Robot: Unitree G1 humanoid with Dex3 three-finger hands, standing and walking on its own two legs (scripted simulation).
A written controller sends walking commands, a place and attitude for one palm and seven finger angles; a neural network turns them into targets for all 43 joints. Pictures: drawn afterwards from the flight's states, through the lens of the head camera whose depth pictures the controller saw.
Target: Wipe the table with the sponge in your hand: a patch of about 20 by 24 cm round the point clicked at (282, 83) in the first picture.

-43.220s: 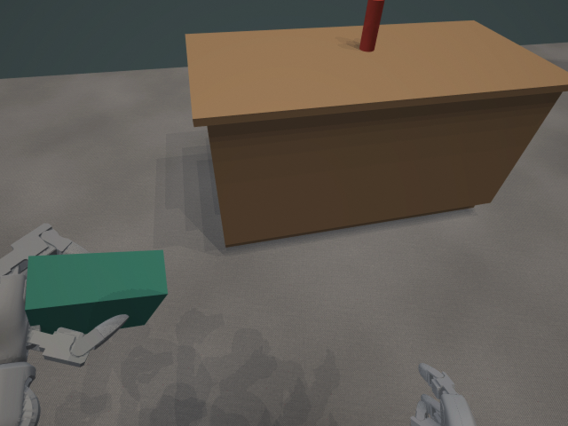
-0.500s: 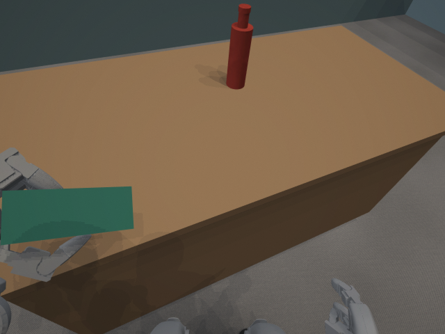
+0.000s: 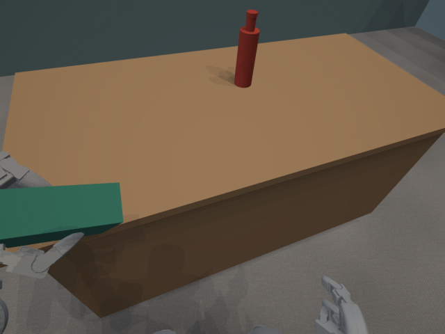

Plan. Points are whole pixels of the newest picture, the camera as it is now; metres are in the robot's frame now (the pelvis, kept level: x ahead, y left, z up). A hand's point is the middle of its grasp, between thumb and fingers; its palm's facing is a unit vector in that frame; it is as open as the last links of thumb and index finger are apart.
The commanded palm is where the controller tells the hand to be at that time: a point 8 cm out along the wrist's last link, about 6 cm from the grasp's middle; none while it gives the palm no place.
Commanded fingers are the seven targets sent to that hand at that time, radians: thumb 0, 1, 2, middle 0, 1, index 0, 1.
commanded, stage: step back with the hand held close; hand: left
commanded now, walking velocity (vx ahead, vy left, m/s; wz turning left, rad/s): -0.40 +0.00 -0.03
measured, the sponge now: (77, 214) +0.23 +0.22 +0.17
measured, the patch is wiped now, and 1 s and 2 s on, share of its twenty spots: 1.00 1.00 1.00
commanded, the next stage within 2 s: stop stepping back and stand still in 0.06 s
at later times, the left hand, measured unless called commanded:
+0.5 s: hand out of the picture +0.08 +0.23 +0.18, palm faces +0.44 -0.82 -0.37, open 9.3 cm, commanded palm +0.02 +0.26 +0.20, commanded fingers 0.00 0.10 1.30 -1.20 -1.60 -1.20 -1.60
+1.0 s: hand out of the picture +0.01 +0.19 +0.17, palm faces +0.36 -0.88 -0.32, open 9.3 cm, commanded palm -0.04 +0.24 +0.20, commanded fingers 0.00 0.10 1.30 -1.20 -1.60 -1.20 -1.60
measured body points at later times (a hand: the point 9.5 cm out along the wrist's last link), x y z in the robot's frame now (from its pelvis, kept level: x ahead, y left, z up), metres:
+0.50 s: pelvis -0.13 -0.02 -0.01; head -0.16 -0.02 +0.44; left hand +0.05 +0.27 +0.20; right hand +0.01 -0.27 -0.09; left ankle -0.09 +0.13 -0.70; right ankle -0.05 -0.12 -0.72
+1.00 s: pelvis -0.20 -0.04 +0.01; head -0.23 -0.04 +0.46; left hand -0.02 +0.23 +0.19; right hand -0.06 -0.28 -0.08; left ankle -0.18 +0.08 -0.68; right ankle -0.16 -0.15 -0.72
